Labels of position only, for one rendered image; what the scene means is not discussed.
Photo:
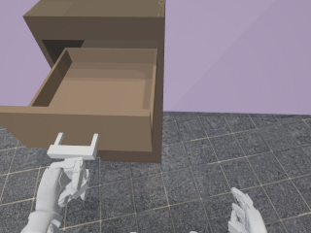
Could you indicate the left robot hand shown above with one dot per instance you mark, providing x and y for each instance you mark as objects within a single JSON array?
[{"x": 71, "y": 174}]

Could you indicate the cabinet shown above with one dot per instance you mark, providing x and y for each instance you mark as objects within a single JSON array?
[{"x": 105, "y": 24}]

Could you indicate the handle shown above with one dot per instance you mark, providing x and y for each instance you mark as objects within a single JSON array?
[{"x": 63, "y": 152}]

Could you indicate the right robot hand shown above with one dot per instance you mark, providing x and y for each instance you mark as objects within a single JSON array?
[{"x": 251, "y": 220}]

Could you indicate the drawer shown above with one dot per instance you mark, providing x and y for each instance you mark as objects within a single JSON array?
[{"x": 106, "y": 91}]

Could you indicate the left robot forearm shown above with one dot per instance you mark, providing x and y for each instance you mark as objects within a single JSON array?
[{"x": 43, "y": 221}]

